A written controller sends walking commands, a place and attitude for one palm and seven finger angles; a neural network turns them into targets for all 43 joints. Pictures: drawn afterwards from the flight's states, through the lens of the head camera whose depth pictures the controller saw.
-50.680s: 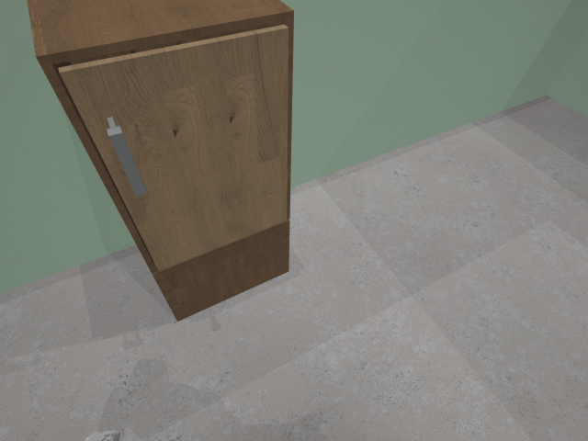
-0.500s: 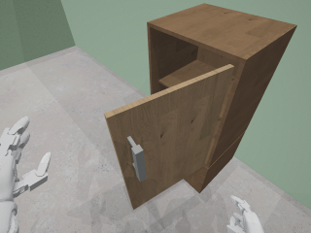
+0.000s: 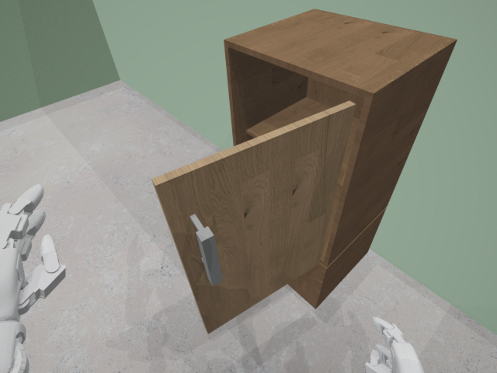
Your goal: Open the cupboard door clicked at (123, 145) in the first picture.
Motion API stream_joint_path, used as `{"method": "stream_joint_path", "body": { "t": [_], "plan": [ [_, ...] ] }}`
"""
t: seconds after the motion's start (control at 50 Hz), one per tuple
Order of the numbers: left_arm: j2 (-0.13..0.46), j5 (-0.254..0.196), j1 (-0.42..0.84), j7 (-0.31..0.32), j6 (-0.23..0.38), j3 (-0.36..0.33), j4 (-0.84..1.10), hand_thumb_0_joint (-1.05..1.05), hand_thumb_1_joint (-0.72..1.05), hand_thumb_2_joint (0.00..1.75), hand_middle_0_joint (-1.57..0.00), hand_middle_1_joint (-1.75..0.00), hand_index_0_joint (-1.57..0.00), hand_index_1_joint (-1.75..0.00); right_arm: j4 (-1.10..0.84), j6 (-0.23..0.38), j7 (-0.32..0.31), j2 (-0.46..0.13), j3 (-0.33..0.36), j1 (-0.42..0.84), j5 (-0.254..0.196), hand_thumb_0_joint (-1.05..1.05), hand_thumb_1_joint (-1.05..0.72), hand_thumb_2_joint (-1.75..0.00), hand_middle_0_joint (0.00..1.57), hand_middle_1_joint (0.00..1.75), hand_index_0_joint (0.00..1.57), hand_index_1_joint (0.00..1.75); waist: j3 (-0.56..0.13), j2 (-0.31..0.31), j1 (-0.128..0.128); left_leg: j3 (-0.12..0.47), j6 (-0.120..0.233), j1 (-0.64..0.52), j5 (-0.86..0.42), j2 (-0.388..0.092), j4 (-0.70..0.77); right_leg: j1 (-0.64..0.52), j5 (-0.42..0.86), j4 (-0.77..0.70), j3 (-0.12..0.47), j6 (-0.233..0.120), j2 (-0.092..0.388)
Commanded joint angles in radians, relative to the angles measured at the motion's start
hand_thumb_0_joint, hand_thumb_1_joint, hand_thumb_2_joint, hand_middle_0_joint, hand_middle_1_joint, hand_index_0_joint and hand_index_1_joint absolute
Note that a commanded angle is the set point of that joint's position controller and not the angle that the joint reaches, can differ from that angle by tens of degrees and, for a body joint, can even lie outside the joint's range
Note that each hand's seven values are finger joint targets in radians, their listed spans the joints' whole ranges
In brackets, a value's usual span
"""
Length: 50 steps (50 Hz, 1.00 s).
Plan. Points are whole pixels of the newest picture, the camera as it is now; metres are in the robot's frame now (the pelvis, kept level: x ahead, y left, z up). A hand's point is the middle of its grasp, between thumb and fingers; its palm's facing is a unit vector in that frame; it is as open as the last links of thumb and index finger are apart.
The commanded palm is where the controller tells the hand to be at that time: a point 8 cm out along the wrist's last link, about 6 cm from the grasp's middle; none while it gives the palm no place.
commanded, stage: step back with the hand held close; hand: left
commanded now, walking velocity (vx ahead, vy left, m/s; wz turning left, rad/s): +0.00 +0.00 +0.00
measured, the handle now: (205, 250) +0.33 +0.13 +0.00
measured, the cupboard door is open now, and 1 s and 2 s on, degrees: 79 79 79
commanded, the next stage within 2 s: stop stepping back and stand still in 1.32 s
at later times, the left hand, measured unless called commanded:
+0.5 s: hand (34, 288) +0.16 +0.28 +0.15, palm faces +0.35 -0.78 -0.52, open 7.4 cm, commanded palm +0.10 +0.32 +0.17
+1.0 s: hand out of the picture +0.08 +0.30 +0.15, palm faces +0.42 -0.77 -0.49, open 7.4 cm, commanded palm +0.01 +0.34 +0.17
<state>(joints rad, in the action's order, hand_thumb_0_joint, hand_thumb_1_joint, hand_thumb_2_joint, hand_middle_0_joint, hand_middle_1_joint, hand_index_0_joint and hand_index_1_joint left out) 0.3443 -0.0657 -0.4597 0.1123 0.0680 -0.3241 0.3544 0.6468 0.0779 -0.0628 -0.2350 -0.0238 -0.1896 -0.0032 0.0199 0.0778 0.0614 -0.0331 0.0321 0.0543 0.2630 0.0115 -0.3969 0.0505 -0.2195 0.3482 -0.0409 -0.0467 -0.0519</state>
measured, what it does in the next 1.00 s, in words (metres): shifts its weight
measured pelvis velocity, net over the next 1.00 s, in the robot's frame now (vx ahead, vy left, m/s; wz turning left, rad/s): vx -0.13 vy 0.03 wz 0.02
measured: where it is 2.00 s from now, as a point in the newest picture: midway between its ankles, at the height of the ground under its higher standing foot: outside the picture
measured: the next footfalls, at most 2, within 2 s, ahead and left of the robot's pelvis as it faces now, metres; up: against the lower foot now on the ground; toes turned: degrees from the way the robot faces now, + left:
right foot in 1.08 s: -0.09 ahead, -0.09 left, +0.00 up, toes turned +9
left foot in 1.34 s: -0.22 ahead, +0.13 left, +0.00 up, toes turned +0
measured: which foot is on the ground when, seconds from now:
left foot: down 0.00-1.00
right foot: down 0.00-1.00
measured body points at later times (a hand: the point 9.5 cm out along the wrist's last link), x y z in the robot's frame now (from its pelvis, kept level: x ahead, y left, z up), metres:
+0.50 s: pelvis -0.05 +0.02 -0.01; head -0.04 +0.02 +0.44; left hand +0.14 +0.32 +0.18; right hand +0.12 -0.23 -0.08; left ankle -0.02 +0.09 -0.74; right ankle -0.01 -0.09 -0.74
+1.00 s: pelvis -0.13 +0.03 -0.02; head -0.10 +0.05 +0.43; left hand +0.05 +0.34 +0.17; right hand +0.06 -0.20 -0.09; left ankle -0.02 +0.10 -0.74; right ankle -0.07 -0.09 -0.74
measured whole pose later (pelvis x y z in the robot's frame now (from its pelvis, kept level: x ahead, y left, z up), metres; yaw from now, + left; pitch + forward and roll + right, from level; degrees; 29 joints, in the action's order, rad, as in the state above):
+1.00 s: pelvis -0.13 +0.03 -0.02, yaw +1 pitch +0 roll -2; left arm 0.41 -0.01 -0.52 0.14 0.22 -0.43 0.52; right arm 0.57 0.08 -0.06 -0.21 -0.01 -0.17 0.00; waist 0.06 0.00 0.01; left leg -0.05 0.09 0.43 0.15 0.03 -0.58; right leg 0.36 -0.22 0.59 0.06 0.00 -0.07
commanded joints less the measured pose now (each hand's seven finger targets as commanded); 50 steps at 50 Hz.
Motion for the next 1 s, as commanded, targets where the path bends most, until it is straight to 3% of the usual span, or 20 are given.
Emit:
{"method": "stream_joint_path", "body": {
  "t": [0.0,0.02,0.04,0.06,0.08,0.16,0.24,0.3,0.36,0.44,0.56,0.64,0.68,0.7,0.74,0.78,0.82,0.84,0.9,0.98],
  "plan": [
    [0.213,-0.003,0.161,0.014,0.080,-0.122,0.283,0.00,0.90,0.90,-0.20,-0.30,-0.20,-0.30,-0.169,0.067,-0.012,-0.103,0.040,0.145,-0.004,0.00,-0.90,-0.90,0.20,0.30,0.20,0.30,-0.080,0.016,0.004,0.039,-0.003,0.002,-0.238,-0.033,0.044,0.001,0.173,-0.060,0.064,0.020,0.058],
    [0.339,0.004,0.196,0.023,0.116,-0.256,0.293,0.00,0.90,0.90,-0.20,-0.30,-0.20,-0.30,-0.199,0.053,-0.016,-0.124,0.044,0.129,-0.014,0.00,-0.90,-0.90,0.20,0.30,0.20,0.30,0.009,-0.049,-0.042,0.072,0.014,0.083,-0.152,-0.050,0.002,0.133,0.207,-0.108,0.184,0.017,0.109],
    [0.257,0.005,0.081,0.013,0.121,-0.203,0.206,0.00,0.90,0.90,-0.20,-0.30,-0.20,-0.30,-0.178,0.037,-0.016,-0.113,0.050,0.116,-0.004,0.00,-0.90,-0.90,0.20,0.30,0.20,0.30,-0.025,-0.091,-0.046,0.073,0.016,0.072,-0.133,-0.044,-0.027,0.136,0.204,-0.112,0.191,0.012,0.137],
    [0.235,0.007,0.039,0.010,0.115,-0.180,0.184,0.00,0.90,0.90,-0.20,-0.30,-0.20,-0.30,-0.183,0.026,-0.011,-0.110,0.053,0.121,-0.004,0.00,-0.90,-0.90,0.20,0.30,0.20,0.30,-0.017,-0.117,-0.045,0.064,0.016,0.068,-0.123,-0.041,-0.039,0.159,0.198,-0.127,0.200,0.020,0.147],
    [0.217,0.009,0.027,0.008,0.118,-0.161,0.191,0.00,0.90,0.90,-0.20,-0.30,-0.20,-0.30,-0.186,0.017,-0.009,-0.112,0.053,0.120,-0.004,0.00,-0.90,-0.90,0.20,0.30,0.20,0.30,-0.032,-0.124,-0.049,0.060,0.014,0.078,-0.125,-0.041,-0.048,0.162,0.187,-0.125,0.196,0.023,0.155],
    [0.212,0.010,-0.032,0.016,0.133,-0.154,0.215,0.00,0.90,0.90,-0.20,-0.30,-0.20,-0.30,-0.198,-0.001,-0.015,-0.123,0.064,0.112,-0.009,0.00,-0.90,-0.90,0.20,0.30,0.20,0.30,-0.127,-0.038,-0.053,0.060,0.008,0.083,-0.212,-0.063,-0.030,0.117,0.285,-0.054,0.162,0.023,0.153],
    [0.254,0.008,-0.059,0.030,0.133,-0.194,0.274,0.00,0.90,0.90,-0.20,-0.30,-0.20,-0.30,-0.224,-0.019,-0.027,-0.122,0.073,0.114,-0.015,0.00,-0.90,-0.90,0.20,0.30,0.20,0.30,-0.197,-0.049,-0.049,0.069,0.006,0.094,-0.337,-0.082,-0.022,0.067,0.400,0.028,0.131,0.031,0.132],
    [0.293,0.009,-0.064,0.040,0.138,-0.231,0.318,0.00,0.90,0.90,-0.20,-0.30,-0.20,-0.30,-0.237,-0.029,-0.035,-0.123,0.076,0.118,-0.014,0.00,-0.90,-0.90,0.20,0.30,0.20,0.30,-0.219,-0.040,-0.045,0.079,0.006,0.129,-0.374,-0.087,-0.024,0.040,0.442,0.069,0.126,0.029,0.128],
    [0.282,0.009,-0.099,0.045,0.139,-0.234,0.325,0.00,0.90,0.90,-0.20,-0.30,-0.20,-0.30,-0.252,-0.037,-0.036,-0.119,0.079,0.114,-0.017,0.00,-0.90,-0.90,0.20,0.30,0.20,0.30,-0.214,-0.039,-0.045,0.092,0.007,0.170,-0.371,-0.099,-0.016,0.041,0.417,0.105,0.123,0.031,0.116],
    [0.255,0.012,-0.119,0.047,0.135,-0.217,0.297,0.00,0.90,0.90,-0.20,-0.30,-0.20,-0.30,-0.251,-0.039,-0.034,-0.125,0.081,0.113,-0.016,0.00,-0.90,-0.90,0.20,0.30,0.20,0.30,-0.154,-0.016,-0.050,0.118,0.020,0.268,-0.232,-0.116,0.016,0.062,0.291,0.112,0.132,0.032,0.106],
    [0.243,0.039,-0.072,0.053,0.160,-0.207,0.305,0.00,0.90,0.90,-0.20,-0.30,-0.20,-0.30,-0.258,-0.019,-0.033,-0.142,0.080,0.094,-0.012,0.00,-0.90,-0.90,0.20,0.30,0.20,0.30,-0.066,-0.028,-0.061,0.169,0.058,0.497,0.224,-0.134,0.086,0.051,0.008,0.116,0.154,0.035,0.092],
    [0.241,0.068,-0.014,0.061,0.182,-0.220,0.340,0.00,0.90,0.90,-0.20,-0.30,-0.20,-0.30,-0.259,0.002,-0.039,-0.150,0.079,0.091,0.002,0.00,-0.90,-0.90,0.20,0.30,0.20,0.30,-0.047,0.061,-0.057,0.253,0.094,0.682,0.442,-0.205,0.196,-0.054,-0.037,0.274,0.112,0.054,0.039],
    [0.239,0.078,0.015,0.060,0.192,-0.225,0.358,0.00,0.90,0.90,-0.20,-0.30,-0.20,-0.30,-0.259,0.013,-0.040,-0.145,0.083,0.085,0.004,0.00,-0.90,-0.90,0.20,0.30,0.20,0.30,-0.063,0.075,-0.053,0.279,0.105,0.727,0.470,-0.235,0.227,-0.108,0.014,0.370,0.085,0.061,0.011],
    [0.263,0.079,0.018,0.061,0.195,-0.244,0.363,0.00,0.90,0.90,-0.20,-0.30,-0.20,-0.30,-0.255,0.017,-0.040,-0.143,0.084,0.085,0.007,0.00,-0.90,-0.90,0.20,0.30,0.20,0.30,-0.071,0.076,-0.051,0.288,0.106,0.718,0.451,-0.238,0.221,-0.108,0.030,0.379,0.089,0.060,0.008],
    [0.254,0.075,0.008,0.055,0.204,-0.243,0.362,0.00,0.90,0.90,-0.20,-0.30,-0.20,-0.30,-0.252,0.031,-0.035,-0.132,0.082,0.084,0.008,0.00,-0.90,-0.90,0.20,0.30,0.20,0.30,-0.064,0.041,-0.056,0.275,0.110,0.695,0.404,-0.223,0.174,-0.084,0.028,0.355,0.118,0.052,0.015],
    [0.244,0.056,-0.021,0.050,0.209,-0.232,0.358,0.00,0.90,0.90,-0.20,-0.30,-0.20,-0.30,-0.238,0.042,-0.027,-0.128,0.081,0.068,0.006,0.00,-0.90,-0.90,0.20,0.30,0.20,0.30,-0.082,-0.035,-0.066,0.234,0.075,0.542,0.254,-0.166,0.093,0.024,0.095,0.246,0.166,0.030,0.039],
    [0.228,0.045,-0.012,0.047,0.211,-0.208,0.360,0.00,0.90,0.90,-0.20,-0.30,-0.20,-0.30,-0.224,0.049,-0.024,-0.125,0.081,0.070,0.002,0.00,-0.90,-0.90,0.20,0.30,0.20,0.30,-0.114,-0.059,-0.073,0.189,0.047,0.417,0.115,-0.128,0.020,0.116,0.160,0.184,0.209,0.015,0.072],
    [0.230,0.046,-0.009,0.046,0.209,-0.207,0.364,0.00,0.90,0.90,-0.20,-0.30,-0.20,-0.30,-0.218,0.050,-0.020,-0.132,0.084,0.072,0.000,0.00,-0.90,-0.90,0.20,0.30,0.20,0.30,-0.145,-0.043,-0.073,0.176,0.041,0.382,0.104,-0.127,0.002,0.125,0.151,0.184,0.216,0.014,0.073],
    [0.250,0.048,-0.030,0.045,0.215,-0.235,0.373,0.00,0.90,0.90,-0.20,-0.30,-0.20,-0.30,-0.219,0.057,-0.021,-0.137,0.088,0.091,0.004,0.00,-0.90,-0.90,0.20,0.30,0.20,0.30,-0.138,0.021,-0.063,0.210,0.062,0.484,0.258,-0.158,0.070,0.069,0.056,0.227,0.192,0.025,0.039],
    [0.255,0.054,-0.021,0.040,0.221,-0.265,0.384,0.00,0.90,0.90,-0.20,-0.30,-0.20,-0.30,-0.227,0.055,-0.020,-0.138,0.089,0.111,0.012,0.00,-0.90,-0.90,0.20,0.30,0.20,0.30,-0.105,0.087,-0.052,0.289,0.099,0.698,0.469,-0.243,0.214,-0.060,-0.054,0.384,0.124,0.039,-0.024]
  ]
}}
